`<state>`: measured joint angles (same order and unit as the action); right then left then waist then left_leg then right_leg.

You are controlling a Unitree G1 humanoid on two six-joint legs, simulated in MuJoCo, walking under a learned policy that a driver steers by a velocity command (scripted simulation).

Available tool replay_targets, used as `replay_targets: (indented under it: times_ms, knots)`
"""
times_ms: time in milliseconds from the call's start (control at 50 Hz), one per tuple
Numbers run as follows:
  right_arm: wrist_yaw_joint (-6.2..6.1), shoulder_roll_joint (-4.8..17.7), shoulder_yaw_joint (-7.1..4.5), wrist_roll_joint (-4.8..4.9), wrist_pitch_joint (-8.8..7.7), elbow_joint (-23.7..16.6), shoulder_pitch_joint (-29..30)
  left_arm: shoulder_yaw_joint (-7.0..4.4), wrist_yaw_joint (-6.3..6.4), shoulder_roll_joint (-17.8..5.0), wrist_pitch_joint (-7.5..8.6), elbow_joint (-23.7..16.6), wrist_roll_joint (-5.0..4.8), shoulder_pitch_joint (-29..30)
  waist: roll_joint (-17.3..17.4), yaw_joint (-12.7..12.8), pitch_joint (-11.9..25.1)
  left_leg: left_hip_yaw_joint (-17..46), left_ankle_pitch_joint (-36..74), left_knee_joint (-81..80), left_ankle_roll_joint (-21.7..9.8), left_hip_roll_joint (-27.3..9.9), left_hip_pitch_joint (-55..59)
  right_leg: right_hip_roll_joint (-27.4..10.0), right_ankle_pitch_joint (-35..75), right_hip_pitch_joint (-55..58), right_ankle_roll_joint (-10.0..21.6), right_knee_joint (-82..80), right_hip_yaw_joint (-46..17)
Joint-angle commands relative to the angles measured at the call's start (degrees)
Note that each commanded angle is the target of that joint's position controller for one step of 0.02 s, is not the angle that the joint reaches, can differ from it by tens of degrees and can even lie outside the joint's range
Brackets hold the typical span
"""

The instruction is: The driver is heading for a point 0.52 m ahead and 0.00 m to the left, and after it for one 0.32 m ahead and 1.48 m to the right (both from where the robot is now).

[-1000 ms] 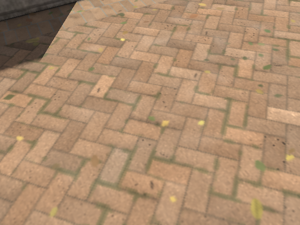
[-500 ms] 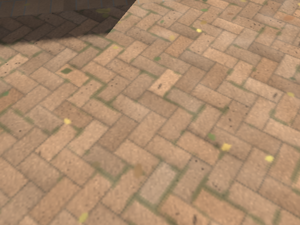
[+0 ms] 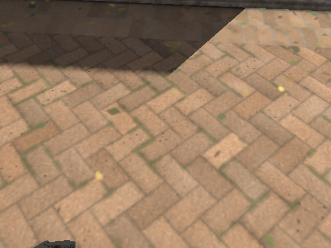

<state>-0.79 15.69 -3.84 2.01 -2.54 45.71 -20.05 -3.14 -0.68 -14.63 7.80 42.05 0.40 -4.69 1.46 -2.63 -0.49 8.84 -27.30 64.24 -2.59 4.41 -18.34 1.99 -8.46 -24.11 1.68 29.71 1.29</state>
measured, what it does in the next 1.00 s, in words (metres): walks ahead: left foot, then right foot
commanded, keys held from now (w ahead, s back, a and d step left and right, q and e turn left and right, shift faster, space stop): w+q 0.16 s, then w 0.32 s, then w+e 0.52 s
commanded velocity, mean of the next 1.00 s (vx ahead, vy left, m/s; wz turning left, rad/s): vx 0.50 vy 0.00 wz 0.05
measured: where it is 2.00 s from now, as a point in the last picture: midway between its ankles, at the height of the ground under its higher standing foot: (168, 136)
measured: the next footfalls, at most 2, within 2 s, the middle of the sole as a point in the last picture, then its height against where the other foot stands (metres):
left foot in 0.44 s outside the picture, level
right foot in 1.00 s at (168, 197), level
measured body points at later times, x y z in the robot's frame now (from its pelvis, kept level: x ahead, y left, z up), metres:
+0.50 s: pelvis +0.25 +0.07 +0.00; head +0.29 +0.08 +0.44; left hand +0.19 +0.35 -0.14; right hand +0.51 -0.12 -0.08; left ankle +0.31 +0.18 -0.73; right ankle +0.10 -0.11 -0.67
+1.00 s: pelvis +0.52 +0.08 -0.01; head +0.56 +0.07 +0.43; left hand +0.73 +0.32 -0.11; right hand +0.55 -0.21 -0.14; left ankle +0.32 +0.18 -0.72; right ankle +0.65 -0.01 -0.73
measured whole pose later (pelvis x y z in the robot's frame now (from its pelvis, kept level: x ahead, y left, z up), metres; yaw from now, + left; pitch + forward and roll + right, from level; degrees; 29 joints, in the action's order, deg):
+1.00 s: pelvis +0.52 +0.08 -0.01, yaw -1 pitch +3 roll +2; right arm -1.6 15.6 -4.3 0.6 -2.6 48.6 -19.0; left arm -2.9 -3.7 -14.9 2.9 40.2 -1.2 -5.1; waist -1.5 -2.1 -1.4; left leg -14.3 -28.6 28.2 1.7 -3.0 3.7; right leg 0.0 -5.1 -31.1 6.3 34.4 3.6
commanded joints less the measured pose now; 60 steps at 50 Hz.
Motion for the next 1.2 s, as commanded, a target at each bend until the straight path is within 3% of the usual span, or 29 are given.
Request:
replay_targets:
  times_ms: [20,60,140,260,340,380,400,420,440,460,480,500,520,540,580,640,700,780,880,940,980,1000,1020,1040,1060,1080,1100,1140,1200]
  knots:
    - [0.00,7.64,-1.80,-0.88,-0.71,-6.61,4.46,-1.70,0.36,-5.68,-0.89,-1.16,0.19,-7.56,-4.21,5.29,2.57,-0.22,7.48,9.04,1.05,-8.17,-25.03,-19.46,-5.20,23.22,8.94,-15.00,-23.19]
    - [0.57,5.22,-1.77,-0.16,-0.05,-7.01,3.27,-1.53,0.26,-5.15,-0.67,-0.49,0.47,-6.72,-7.16,3.29,1.13,-1.47,9.69,5.74,0.93,-10.32,-20.81,-16.49,-0.37,17.42,8.08,-18.09,-15.25]
    - [0.71,3.20,-1.33,-0.53,0.87,-9.46,6.08,-2.59,0.21,-7.70,0.01,1.11,-0.08,-8.08,-5.77,3.03,0.35,-2.16,14.63,-0.36,1.99,-11.66,-24.17,-17.34,8.56,17.44,9.95,-20.88,-7.60]
    - [2.23,1.15,-0.05,-0.86,-0.41,-11.63,15.18,-2.85,0.36,-9.67,-1.11,3.40,-0.68,-11.50,-4.43,6.03,-1.57,-5.97,27.61,-20.24,1.49,-9.90,-20.93,-15.40,12.12,19.67,8.57,-21.34,1.42]
    - [3.36,1.48,0.34,-0.56,-0.96,-14.31,21.56,-3.14,0.25,-11.62,-2.38,5.65,-1.95,-15.38,-5.22,7.44,-3.95,-9.18,23.36,-27.97,0.10,-8.57,-20.02,-18.05,13.19,24.85,8.41,-19.86,1.42]
    - [3.68,2.81,-0.07,-0.74,-1.10,-14.90,21.35,-3.28,0.41,-12.60,-3.16,6.51,-2.43,-15.52,-6.68,5.89,-3.27,-10.61,18.16,-30.66,-1.71,-7.06,-17.12,-19.31,21.50,27.87,7.67,-16.49,1.68]
    - [3.65,4.12,-0.72,-0.99,-1.16,-14.38,18.55,-3.34,0.58,-13.34,-3.47,6.75,-2.59,-14.97,-7.74,3.59,-1.08,-11.95,16.86,-32.44,-2.91,-5.27,-11.65,-18.96,31.24,28.37,6.88,-12.20,2.76]
    - [3.46,6.03,-1.92,-1.21,-1.20,-12.19,11.13,-3.13,0.81,-13.35,-3.83,7.03,-2.75,-14.17,-7.44,-0.97,3.39,-13.64,20.32,-36.02,-4.54,-3.09,-0.43,-17.17,39.24,26.63,5.45,-3.48,5.34]
    - [2.78,9.48,-3.60,-1.37,-1.01,-9.28,1.90,-2.37,1.14,-11.77,-3.76,6.76,-2.21,-14.58,-6.21,-4.88,9.31,-11.45,23.35,-34.95,-6.21,-3.87,15.37,-14.58,35.92,18.61,3.30,8.35,7.28]
    - [1.63,15.21,-4.94,-2.04,-0.60,-7.89,-6.60,-0.65,1.03,-6.99,-3.11,4.34,-0.16,-15.34,4.67,-6.25,17.06,8.88,24.88,-34.07,-11.58,-18.02,34.99,-9.45,9.81,-0.37,0.14,29.66,8.58]
    - [1.89,16.66,-4.38,-2.05,-0.94,-8.13,-6.01,0.55,0.39,-4.09,-1.51,4.10,-0.74,-19.23,12.71,-2.46,24.52,33.75,19.90,-42.77,-19.06,-27.90,42.28,-1.78,-26.51,-14.13,-1.03,43.30,-1.37]
    - [2.22,11.34,-3.06,-1.91,-1.29,-7.99,-4.41,-0.94,-0.07,-9.41,-0.91,3.94,-2.98,-14.35,6.18,-4.30,19.03,27.70,17.99,-44.34,-16.45,-26.37,38.19,-4.92,-24.36,-20.16,-0.54,47.57,-6.06]
    - [2.26,9.08,-2.31,-1.65,-1.54,-7.80,-1.07,-1.03,-0.20,-9.72,-0.81,2.80,-3.64,-10.81,5.31,-3.13,11.00,17.31,21.48,-45.13,-13.95,-24.06,29.75,-7.18,-19.20,-21.71,0.06,45.84,-4.85]
    - [2.40,7.09,-1.69,-1.57,-1.73,-7.81,2.95,-1.03,0.14,-8.92,-1.10,3.17,-2.74,-9.71,1.73,-0.84,7.31,11.22,23.93,-46.66,-12.02,-21.30,21.83,-9.46,-14.41,-19.25,-0.10,42.30,-4.55]
    - [2.65,4.44,-1.10,-2.18,-2.53,-7.69,7.20,-1.40,0.10,-7.99,-2.84,4.21,-2.11,-12.34,4.06,2.89,3.98,3.70,25.94,-51.33,-10.46,-18.35,11.71,-11.53,-8.25,-12.80,-0.77,38.65,-5.69]
    - [2.24,5.20,-1.61,-2.84,-4.15,-5.85,7.40,-1.27,0.44,-5.86,-4.72,4.27,-2.24,-12.70,3.03,4.20,1.52,-2.76,29.82,-55.60,-10.62,-18.09,7.73,-10.82,-2.61,-13.10,-2.15,36.21,-7.00]
    - [1.23,5.47,-1.75,-3.19,-4.37,-3.98,5.56,-1.37,0.55,-5.34,-4.72,2.86,-1.90,-8.76,2.01,3.12,-0.66,-7.94,32.30,-56.52,-9.39,-17.60,10.07,-9.50,5.66,-17.79,-2.78,28.67,-8.83]
    - [0.43,6.93,-1.91,-2.75,-4.19,-2.78,4.74,-0.61,-0.82,-3.68,-4.18,0.69,-1.45,-2.33,1.36,0.72,-2.74,-13.91,32.09,-57.50,-7.20,-17.10,12.55,-8.17,15.54,-16.55,-1.87,15.29,-4.88]
    - [-0.17,8.69,-2.61,-1.63,-2.32,-0.23,0.74,0.07,-2.80,-3.05,-4.08,-4.03,-1.41,4.77,0.75,-1.89,-5.11,-16.71,38.62,-53.18,-6.22,-20.62,23.29,-7.23,9.15,-20.45,0.70,7.78,-0.75]
    - [-0.90,10.98,-3.18,-1.29,-0.90,-0.65,2.47,-0.93,-3.58,-5.14,-4.37,-5.56,-1.57,2.07,3.62,1.13,-1.14,-19.21,63.12,-43.69,-4.14,-20.84,25.88,-2.82,0.23,-12.38,3.77,7.00,4.31]
    - [-1.39,11.89,-3.19,-0.95,-0.08,-1.11,4.11,-3.49,-2.96,-9.76,-4.63,-3.08,-1.76,-11.35,3.70,8.88,6.44,-21.22,71.51,-24.90,-1.71,-18.26,21.30,2.04,0.71,6.75,7.24,3.30,5.88]
    - [-1.54,10.30,-2.44,-1.57,-0.64,-2.01,3.31,-5.39,-1.71,-14.54,-5.15,-1.50,-1.65,-19.79,-1.70,12.44,11.84,-21.25,54.81,-7.85,0.81,-15.66,8.19,-3.31,3.03,24.20,10.48,1.44,-4.54]
    - [-0.42,1.02,0.30,-3.45,-2.38,-4.81,-2.65,-6.04,-1.28,-19.96,-4.86,-1.91,-1.78,-18.46,-16.64,4.90,16.15,-15.64,-3.19,12.80,4.57,-2.68,-18.24,-17.96,-2.26,43.07,21.29,-3.01,-37.38]
    - [0.69,5.45,-0.01,-1.47,-4.89,-5.50,2.51,-4.85,-1.43,-16.00,-4.25,-3.12,-1.38,-21.11,-10.94,9.43,23.97,-2.59,-6.75,19.21,3.44,-1.78,-25.15,-21.31,-7.05,48.24,23.67,-10.58,-49.98]
    - [1.25,7.72,-0.62,0.49,-5.98,-7.19,7.76,-4.10,-1.38,-12.83,-3.85,-2.81,-1.12,-19.29,-8.05,10.15,16.18,-1.91,-1.71,17.86,2.11,-4.85,-29.65,-19.61,-4.64,43.80,20.46,-11.49,-41.23]
    - [1.06,7.22,-0.26,-0.14,-6.50,-7.50,9.20,-3.58,-1.29,-11.05,-3.67,-3.42,-1.57,-15.56,-2.99,7.68,10.34,-2.57,3.31,12.39,1.36,-7.47,-28.33,-16.91,-0.09,34.76,18.18,-11.48,-33.65]
    - [0.61,7.44,-0.62,-1.60,-6.42,-7.10,9.73,-3.04,-1.19,-9.34,-3.72,-4.39,-1.44,-11.53,-0.83,5.14,6.64,-3.18,5.72,7.35,1.68,-9.19,-24.69,-14.82,5.66,26.17,16.70,-12.09,-28.64]
    - [0.54,7.91,-1.28,-2.44,-4.89,-7.16,7.78,-2.45,-0.83,-8.02,-3.73,-6.24,-0.52,-8.34,-2.28,1.87,4.83,-3.15,7.95,2.73,2.70,-10.57,-18.30,-12.57,12.33,17.08,16.52,-14.74,-24.37]
    - [0.20,5.59,-0.64,-3.04,-3.31,-7.94,9.01,-2.96,0.11,-9.99,-3.50,-5.96,-0.96,-9.25,-2.60,1.38,2.83,-5.27,12.12,-5.90,5.35,-10.14,-17.08,-10.45,17.65,10.47,16.21,-16.23,-19.01]
Keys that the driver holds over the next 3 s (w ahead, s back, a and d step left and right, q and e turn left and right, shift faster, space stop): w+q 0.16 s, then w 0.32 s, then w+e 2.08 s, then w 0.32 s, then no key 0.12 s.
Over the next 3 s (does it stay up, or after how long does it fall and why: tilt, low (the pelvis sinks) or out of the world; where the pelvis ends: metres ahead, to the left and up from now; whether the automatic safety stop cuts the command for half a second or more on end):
stays up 1.37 -0.47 -0.01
